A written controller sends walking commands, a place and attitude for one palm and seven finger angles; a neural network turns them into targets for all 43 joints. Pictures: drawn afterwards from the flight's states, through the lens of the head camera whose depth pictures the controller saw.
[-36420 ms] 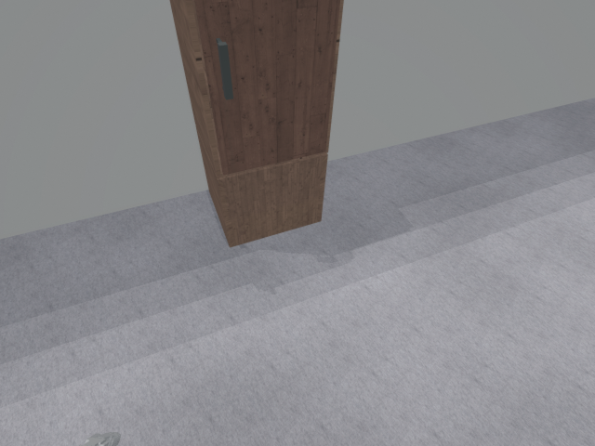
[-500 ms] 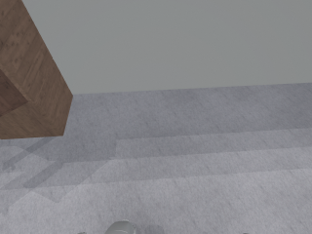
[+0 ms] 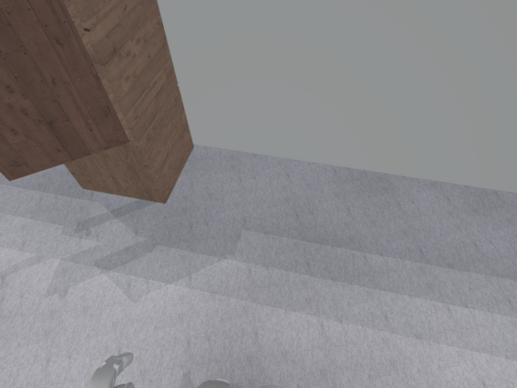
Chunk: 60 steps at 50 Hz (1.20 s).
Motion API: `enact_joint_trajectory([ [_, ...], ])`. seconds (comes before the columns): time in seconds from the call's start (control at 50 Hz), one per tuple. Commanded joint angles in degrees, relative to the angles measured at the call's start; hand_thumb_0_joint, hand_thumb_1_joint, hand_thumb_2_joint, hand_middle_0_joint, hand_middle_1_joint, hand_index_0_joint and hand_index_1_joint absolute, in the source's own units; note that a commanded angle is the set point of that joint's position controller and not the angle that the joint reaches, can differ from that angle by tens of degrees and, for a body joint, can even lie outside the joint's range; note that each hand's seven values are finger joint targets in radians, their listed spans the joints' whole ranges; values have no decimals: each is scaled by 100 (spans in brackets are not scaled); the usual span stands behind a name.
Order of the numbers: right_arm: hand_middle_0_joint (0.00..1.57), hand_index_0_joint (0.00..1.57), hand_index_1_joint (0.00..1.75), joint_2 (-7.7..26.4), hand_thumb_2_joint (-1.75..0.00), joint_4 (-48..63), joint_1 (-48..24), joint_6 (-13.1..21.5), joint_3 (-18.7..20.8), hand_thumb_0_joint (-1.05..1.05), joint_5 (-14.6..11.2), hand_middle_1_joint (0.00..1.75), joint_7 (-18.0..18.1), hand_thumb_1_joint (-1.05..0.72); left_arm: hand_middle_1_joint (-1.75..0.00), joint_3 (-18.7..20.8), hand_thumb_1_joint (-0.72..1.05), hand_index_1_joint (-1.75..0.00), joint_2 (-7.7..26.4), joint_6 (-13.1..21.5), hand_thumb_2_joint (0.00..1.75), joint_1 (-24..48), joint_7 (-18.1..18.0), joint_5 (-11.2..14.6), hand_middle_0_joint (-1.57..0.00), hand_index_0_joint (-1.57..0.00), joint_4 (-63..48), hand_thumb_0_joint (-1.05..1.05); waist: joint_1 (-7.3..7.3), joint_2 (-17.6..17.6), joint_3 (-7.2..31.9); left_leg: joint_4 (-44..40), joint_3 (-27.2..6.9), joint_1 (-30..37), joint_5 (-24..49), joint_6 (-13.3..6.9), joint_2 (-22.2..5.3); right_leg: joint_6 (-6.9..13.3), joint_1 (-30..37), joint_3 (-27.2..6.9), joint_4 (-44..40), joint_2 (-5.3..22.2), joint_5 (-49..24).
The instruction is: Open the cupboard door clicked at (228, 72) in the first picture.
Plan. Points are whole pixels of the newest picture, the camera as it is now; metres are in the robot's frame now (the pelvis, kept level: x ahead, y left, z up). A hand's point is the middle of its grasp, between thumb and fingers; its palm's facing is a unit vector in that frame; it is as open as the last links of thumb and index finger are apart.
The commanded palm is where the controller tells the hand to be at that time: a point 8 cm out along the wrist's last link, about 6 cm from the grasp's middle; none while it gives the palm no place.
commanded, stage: turn to face it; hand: left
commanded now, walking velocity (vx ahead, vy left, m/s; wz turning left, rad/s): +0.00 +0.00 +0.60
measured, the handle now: out of the picture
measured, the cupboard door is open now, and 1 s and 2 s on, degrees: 39 39 39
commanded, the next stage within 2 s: take the last steps up to it in 0.78 s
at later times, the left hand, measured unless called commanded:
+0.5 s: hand out of the picture +0.00 +0.24 -0.17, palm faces +0.36 -0.90 -0.25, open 7.4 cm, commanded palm none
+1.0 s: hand out of the picture -0.02 +0.16 -0.15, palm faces +0.52 -0.83 -0.21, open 7.3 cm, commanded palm none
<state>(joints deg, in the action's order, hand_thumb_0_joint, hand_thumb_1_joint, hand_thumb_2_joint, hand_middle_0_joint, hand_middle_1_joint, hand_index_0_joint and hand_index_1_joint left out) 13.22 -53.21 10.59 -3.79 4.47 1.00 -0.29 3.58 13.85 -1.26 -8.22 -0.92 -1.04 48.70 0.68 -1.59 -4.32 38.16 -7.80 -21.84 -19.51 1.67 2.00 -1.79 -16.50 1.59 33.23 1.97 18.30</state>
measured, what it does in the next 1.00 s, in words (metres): steps on the spot, turning left: left foot, then right foot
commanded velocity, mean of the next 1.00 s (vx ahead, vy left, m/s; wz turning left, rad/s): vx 0.04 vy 0.02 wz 0.39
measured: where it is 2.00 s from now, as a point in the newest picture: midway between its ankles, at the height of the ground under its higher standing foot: (205, 365)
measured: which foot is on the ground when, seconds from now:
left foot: up 0.00-0.32, down 0.34-0.72, up 0.74-1.00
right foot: down 0.00-0.34, up 0.36-0.70, down 0.72-1.00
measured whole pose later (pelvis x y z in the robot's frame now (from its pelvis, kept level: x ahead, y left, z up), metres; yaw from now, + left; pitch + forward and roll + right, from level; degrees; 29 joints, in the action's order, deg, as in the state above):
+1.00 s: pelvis +0.04 -0.02 +0.01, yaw +29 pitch +0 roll +1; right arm 12.5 -57.1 9.0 -3.7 3.7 0.8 -0.6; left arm 2.2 9.8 0.4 -15.6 -1.0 -1.5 54.9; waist -0.9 1.6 -5.0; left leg 47.8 2.2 -21.7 -26.1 2.7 -0.1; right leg -0.8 -9.2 7.5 27.6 5.6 17.8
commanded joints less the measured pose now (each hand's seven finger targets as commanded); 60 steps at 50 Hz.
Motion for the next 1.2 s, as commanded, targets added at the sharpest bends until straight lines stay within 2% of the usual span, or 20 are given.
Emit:
enact_joint_trajectory([
  [0.0, 20, 20, 30, 704, -90, 592, -320, 136, 225, 0, 12, 30, -48, -90, -30, 192, 90, -30, 942, 167, 90, -289, -132, -29, -20, -20, -299, 0, -96, 1373, 417, 3014, 230, -1345, -1031, 24, -198, 1040, 772, -1589, -1811, 2193, -1102],
  [0.08, 20, 20, 30, 441, -90, 462, -371, 67, 119, 0, -20, 30, -132, -90, -30, 118, 90, -30, 707, 183, 90, -212, -114, -15, -20, -20, -298, 0, -25, 1527, 416, 2535, 832, -1149, -562, 241, -340, 745, 1175, -47, -1249, 1576, -3184],
  [0.18, 20, 20, 30, 243, -90, 556, -819, 121, -1, 0, -47, 30, -170, -90, -30, 228, 90, -30, 1014, 176, 90, -773, -97, -57, -20, -20, -57, 0, -336, 1177, 498, 779, 1340, -539, -629, 192, -243, 763, 1521, 187, -841, 1829, -3719],
  [0.26, 20, 20, 30, 423, -90, 483, -361, 181, 27, 0, -29, 30, -145, -90, -30, 272, 90, -30, 1086, 136, 90, -659, -38, -21, -20, -20, -4, 0, -72, 1241, 677, -642, 1486, 686, 327, 41, -131, 395, 945, 569, -100, 1774, -3171],
  [0.28, 20, 20, 30, 647, -90, 401, 1, 216, 88, 0, -9, 30, -129, -90, -30, 266, 90, -30, 1032, 115, 90, -550, -15, 29, -20, -20, -66, 0, 175, 752, 851, -1178, 1268, 1455, 1092, -77, -268, 174, 435, 755, 588, 1667, -2789],
  [0.32, 20, 20, 30, 1707, -90, 265, 805, 242, 348, 0, 30, 30, -6, -90, -30, 87, 90, -30, 414, 34, 90, -89, 5, 68, -20, -20, -478, 0, 599, -1670, 1165, -1718, -1856, 2366, 4148, -1505, -2584, -364, -1705, 568, 2939, 465, 2192],
  [0.34, 20, 20, 30, 1662, -90, 193, 848, 227, 317, 0, 41, 30, 25, -90, -30, 107, 90, -30, 575, -27, 90, 56, -23, 27, -20, -20, -523, 0, 539, -933, 1170, -1689, -1598, 2177, 3444, -1678, -2671, -233, -1732, -11, 3360, 583, 1995],
  [0.44, 20, 20, 30, 1069, -90, 460, -220, 305, 113, 0, 49, 30, 132, -90, -30, 158, 90, -30, 458, -98, 90, -242, 61, -14, -20, -20, -85, 0, -15, -810, 534, -2037, -579, 923, 1531, -1019, -1507, -235, -1364, -117, 3149, 429, 559],
  [0.64, 20, 20, 30, 1008, -90, 382, -243, 221, 133, 0, 45, 30, 98, -90, -30, 82, 90, -30, 338, 6, 90, -616, 31, 31, -20, -20, 59, 0, -151, -727, 672, -1579, -731, 408, 1358, -908, -1219, -158, 405, 226, 93, -132, 46],
  [0.66, 20, 20, 30, 906, -90, 396, -319, 229, 122, 0, 1, 30, 82, -90, -30, 110, 90, -30, 465, 63, 90, -867, 7, 29, -20, -20, 112, 0, -294, -480, 770, -1214, -588, 150, 1362, -720, -1017, -140, 991, 120, -676, -30, -491],
  [0.7, 20, 20, 30, 267, -90, 568, -293, 237, 18, 0, -62, 30, 43, -90, -30, 266, 90, -30, 1246, 180, 90, -1014, -67, -79, -20, -20, 132, 0, -358, 2008, 618, 867, 714, -1176, -1023, -6, 227, 722, 1563, -2197, -1850, 2165, -1099],
  [0.72, 20, 20, 30, 545, -90, 562, -435, 194, 67, 0, -38, 30, 32, -90, -30, 214, 90, -30, 1242, 189, 90, -994, -73, -47, -20, -20, 95, 0, -421, 1626, 547, 1945, 407, -959, -1541, -58, -36, 1157, 817, -2223, -1876, 2560, -1446],
  [0.76, 20, 20, 30, 428, -90, 348, -282, 114, 112, 0, -11, 30, 4, -90, -30, 154, 90, -30, 816, 195, 90, -477, -112, -29, -20, -20, 25, 0, -95, 1507, 357, 2776, 399, -1069, -959, -16, -157, 1063, 696, -1518, -1693, 1926, -1901],
  [0.86, 20, 20, 30, 200, -90, 149, -428, 134, -12, 0, -61, 30, -25, -90, -30, 93, 90, -30, 658, 247, 90, -777, -99, -46, -20, -20, 203, 0, -196, 1202, 412, 1758, 897, -709, -690, 136, -186, 875, 1291, -315, -1190, 1487, -3738],
  [0.96, 20, 20, 30, 122, -90, 201, -738, 277, -100, 0, -33, 30, -94, -90, -30, 223, 90, -30, 864, 312, 90, -1321, -26, -72, -20, -20, 542, 0, -502, 1228, 455, 440, 1204, -502, -717, 72, -188, 950, 1744, -623, -1341, 1865, -2440],
  [1.04, 20, 20, 30, 194, -90, 14, -152, 394, -119, 0, -3, 30, -83, -90, -30, 271, 90, -30, 914, 290, 90, -965, 43, -34, -20, -20, 605, 0, -119, 1091, 418, -1125, 1475, 969, 119, -72, -50, 617, 787, -175, -906, 1683, -1284],
  [1.06, 20, 20, 30, 435, -90, -111, 313, 436, -58, 0, 3, 30, -57, -90, -30, 255, 90, -30, 808, 275, 90, -758, 81, -2, -20, -20, 544, 0, 147, 484, 508, -1591, 1159, 1905, 261, -247, -206, 361, 18, 156, -85, 1395, -914],
  [1.08, 20, 20, 30, 1028, -90, -237, 882, 469, 92, 0, 80, 30, 5, -90, -30, 205, 90, -30, 426, 240, 90, -673, 137, 46, -20, -20, 380, 0, 402, -1168, 754, -1983, -653, 2790, 165, -847, -1516, -5, -1255, 864, 1436, 587, 462],
  [1.1, 20, 20, 30, 1306, -90, -375, 1486, 427, 148, 0, 90, 30, 80, -90, -30, 89, 90, -30, 230, 230, 90, -139, 127, 9, -20, -20, 105, 0, 638, -1759, 640, -2408, -1704, 2920, 631, -1472, -2290, -36, -2214, 688, 2745, 208, 1819],
  [1.18, 20, 20, 30, 660, -90, -183, 728, 554, -87, 0, 51, 30, 157, -90, -30, 114, 90, -30, 276, 186, 90, 3, 200, -63, -20, -20, 366, 0, 124, -472, -100, -2778, -896, 1534, 146, -1296, -1763, 111, -2192, -56, 3613, 634, 414],
])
